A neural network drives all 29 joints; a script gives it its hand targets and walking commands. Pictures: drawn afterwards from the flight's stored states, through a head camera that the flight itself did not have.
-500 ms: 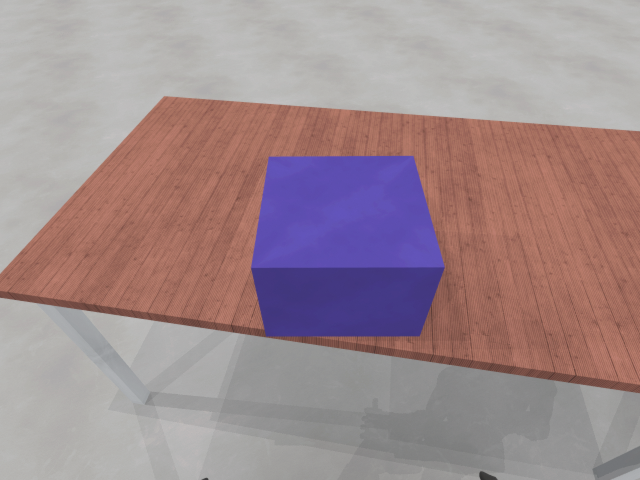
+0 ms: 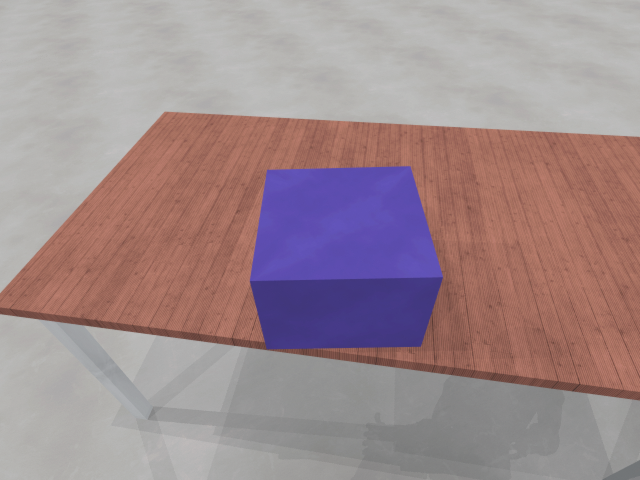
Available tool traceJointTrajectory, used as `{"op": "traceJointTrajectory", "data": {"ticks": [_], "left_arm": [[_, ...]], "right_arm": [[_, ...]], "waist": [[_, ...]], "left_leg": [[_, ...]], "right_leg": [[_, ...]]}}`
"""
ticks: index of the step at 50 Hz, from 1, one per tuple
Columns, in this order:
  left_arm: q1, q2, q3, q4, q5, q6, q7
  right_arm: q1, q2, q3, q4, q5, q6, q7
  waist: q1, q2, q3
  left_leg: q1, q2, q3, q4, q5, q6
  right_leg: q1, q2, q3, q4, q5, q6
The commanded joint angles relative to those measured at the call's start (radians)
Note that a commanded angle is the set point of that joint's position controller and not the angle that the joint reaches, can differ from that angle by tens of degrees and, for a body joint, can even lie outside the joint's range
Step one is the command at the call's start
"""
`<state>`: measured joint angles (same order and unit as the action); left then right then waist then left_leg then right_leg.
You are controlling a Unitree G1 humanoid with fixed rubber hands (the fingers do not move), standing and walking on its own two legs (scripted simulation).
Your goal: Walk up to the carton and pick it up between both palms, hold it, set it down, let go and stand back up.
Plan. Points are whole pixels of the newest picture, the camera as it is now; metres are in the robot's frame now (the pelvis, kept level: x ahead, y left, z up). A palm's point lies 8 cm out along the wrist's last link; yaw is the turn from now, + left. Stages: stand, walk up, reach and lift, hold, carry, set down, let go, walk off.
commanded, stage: walk up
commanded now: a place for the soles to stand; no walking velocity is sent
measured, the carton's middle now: (340, 254) +0.50 -0.01 -0.03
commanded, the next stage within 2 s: reach and lift in 1.08 s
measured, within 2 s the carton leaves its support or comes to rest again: neither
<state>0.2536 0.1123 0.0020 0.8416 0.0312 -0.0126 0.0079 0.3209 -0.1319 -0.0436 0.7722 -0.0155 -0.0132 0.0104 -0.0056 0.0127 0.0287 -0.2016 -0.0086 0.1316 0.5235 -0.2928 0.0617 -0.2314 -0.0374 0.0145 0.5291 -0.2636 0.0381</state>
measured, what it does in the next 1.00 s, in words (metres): stands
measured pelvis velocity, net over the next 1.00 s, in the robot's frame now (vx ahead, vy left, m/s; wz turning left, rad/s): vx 0.04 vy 0.02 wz -0.04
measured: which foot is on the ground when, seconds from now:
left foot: down 0.00-1.00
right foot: down 0.00-1.00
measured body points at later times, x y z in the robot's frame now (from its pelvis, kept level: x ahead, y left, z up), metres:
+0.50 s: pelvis +0.03 +0.02 -0.01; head +0.04 +0.01 +0.44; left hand +0.13 +0.22 -0.14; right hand +0.07 -0.21 -0.15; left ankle +0.00 +0.08 -0.73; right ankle +0.01 -0.14 -0.73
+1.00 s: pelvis +0.04 +0.02 -0.01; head +0.05 +0.01 +0.44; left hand +0.13 +0.22 -0.14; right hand +0.07 -0.21 -0.15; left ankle +0.00 +0.08 -0.73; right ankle +0.01 -0.14 -0.73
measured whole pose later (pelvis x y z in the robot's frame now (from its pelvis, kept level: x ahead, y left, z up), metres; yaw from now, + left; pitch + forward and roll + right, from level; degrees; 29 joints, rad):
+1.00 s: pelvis +0.04 +0.02 -0.01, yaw -3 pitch -2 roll +0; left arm 0.26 0.10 0.00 0.83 0.03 0.01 0.04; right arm 0.37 -0.17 -0.04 0.77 -0.01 0.00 0.00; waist -0.02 0.02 0.05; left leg -0.16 -0.02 0.18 0.58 -0.39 0.08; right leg -0.22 -0.05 0.07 0.61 -0.36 0.07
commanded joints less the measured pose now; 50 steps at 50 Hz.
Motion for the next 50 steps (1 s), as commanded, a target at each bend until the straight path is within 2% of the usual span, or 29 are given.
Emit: {"op": "traceJointTrajectory", "data": {"ticks": [1,4,10,21,31,50], "left_arm": [[-0.007,0.08,0.016,-0.12,0.002,-0.029,0.001],[0.005,0.084,0.018,-0.124,0.001,-0.033,0.001],[0.025,0.084,0.023,-0.126,-0.001,-0.031,0.01],[0.026,0.078,0.021,-0.124,0.0,-0.017,0.026],[0.01,0.073,0.019,-0.121,0.0,-0.008,0.032],[0.011,0.079,0.017,-0.109,-0.002,-0.002,0.034]], "right_arm": [[0.024,-0.088,-0.021,-0.102,0.002,-0.022,0.001],[0.042,-0.091,-0.021,-0.097,0.0,-0.027,0.002],[0.067,-0.104,-0.025,-0.086,0.0,-0.028,0.0],[0.088,-0.127,-0.031,-0.086,0.005,-0.02,-0.007],[0.099,-0.138,-0.033,-0.089,0.006,-0.015,-0.01],[0.108,-0.151,-0.03,-0.089,0.004,-0.008,-0.01]], "waist": [[-0.004,-0.033,0.044],[-0.007,-0.055,0.035],[-0.007,-0.048,-0.007],[-0.008,-0.01,-0.006],[-0.011,-0.02,-0.007],[-0.012,-0.029,0.005]], "left_leg": [[-0.048,0.11,-0.147,-0.191,-0.093,0.019],[-0.021,0.105,-0.137,-0.166,0.008,0.014],[0.036,0.109,-0.12,-0.127,0.193,0.008],[0.056,0.128,-0.105,-0.107,0.336,0.0],[0.062,0.131,-0.095,-0.092,0.366,-0.005],[0.065,0.13,-0.081,-0.097,0.312,0.0]], "right_leg": [[-0.059,-0.021,0.037,-0.097,0.03,-0.032],[-0.057,-0.027,0.048,-0.092,0.081,-0.036],[-0.038,-0.029,0.039,-0.057,0.161,-0.035],[-0.034,-0.021,0.01,-0.003,0.195,-0.026],[-0.031,-0.019,0.007,0.016,0.209,-0.022],[-0.042,-0.014,0.025,0.022,0.203,-0.021]]}}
